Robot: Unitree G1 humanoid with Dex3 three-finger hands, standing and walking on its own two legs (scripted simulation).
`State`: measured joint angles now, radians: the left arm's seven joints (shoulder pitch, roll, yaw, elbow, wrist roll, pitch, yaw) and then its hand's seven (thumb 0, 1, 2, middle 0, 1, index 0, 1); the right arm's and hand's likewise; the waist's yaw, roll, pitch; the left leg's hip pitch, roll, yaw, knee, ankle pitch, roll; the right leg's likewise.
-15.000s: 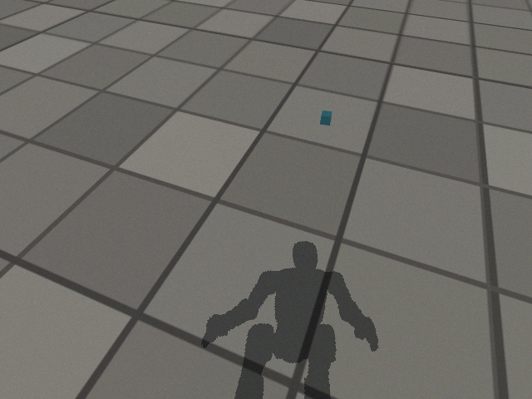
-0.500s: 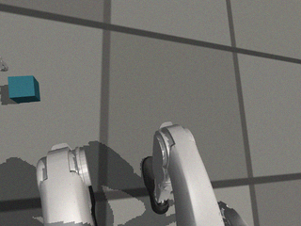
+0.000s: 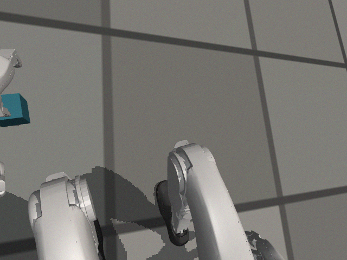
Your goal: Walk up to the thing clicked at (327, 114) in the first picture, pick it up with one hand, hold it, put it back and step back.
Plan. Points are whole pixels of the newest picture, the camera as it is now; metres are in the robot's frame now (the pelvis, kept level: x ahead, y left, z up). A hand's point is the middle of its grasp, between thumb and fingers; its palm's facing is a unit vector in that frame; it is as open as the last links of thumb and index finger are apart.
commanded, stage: approach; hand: left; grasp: from above
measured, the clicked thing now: (10, 110) +0.51 +0.29 -0.29
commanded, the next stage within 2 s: close in in 0.32 s
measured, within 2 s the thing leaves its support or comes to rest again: neither
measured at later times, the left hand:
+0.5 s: hand out of the picture +0.49 +0.31 -0.16, palm faces -0.46 -0.03 -0.88, open 12.3 cm
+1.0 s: hand out of the picture +0.49 +0.30 -0.22, palm faces -0.47 -0.05 -0.88, open 12.6 cm
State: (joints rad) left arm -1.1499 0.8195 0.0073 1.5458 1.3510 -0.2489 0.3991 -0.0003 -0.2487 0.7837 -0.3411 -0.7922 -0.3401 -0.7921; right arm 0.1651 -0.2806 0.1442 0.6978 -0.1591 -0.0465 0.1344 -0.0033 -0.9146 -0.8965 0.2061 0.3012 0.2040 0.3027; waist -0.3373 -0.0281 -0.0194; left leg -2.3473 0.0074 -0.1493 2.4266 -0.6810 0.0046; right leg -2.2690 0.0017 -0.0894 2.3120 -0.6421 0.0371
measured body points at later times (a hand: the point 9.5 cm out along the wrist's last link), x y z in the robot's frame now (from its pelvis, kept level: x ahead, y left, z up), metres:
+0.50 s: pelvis +0.00 +0.00 +0.00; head +0.26 +0.09 +0.35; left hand +0.51 +0.31 -0.11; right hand +0.03 -0.27 -0.09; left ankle +0.07 +0.12 -0.29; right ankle +0.11 -0.13 -0.29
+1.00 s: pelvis +0.00 +0.00 -0.02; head +0.27 +0.10 +0.33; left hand +0.51 +0.30 -0.17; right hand +0.01 -0.26 -0.08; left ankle +0.07 +0.12 -0.29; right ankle +0.11 -0.13 -0.29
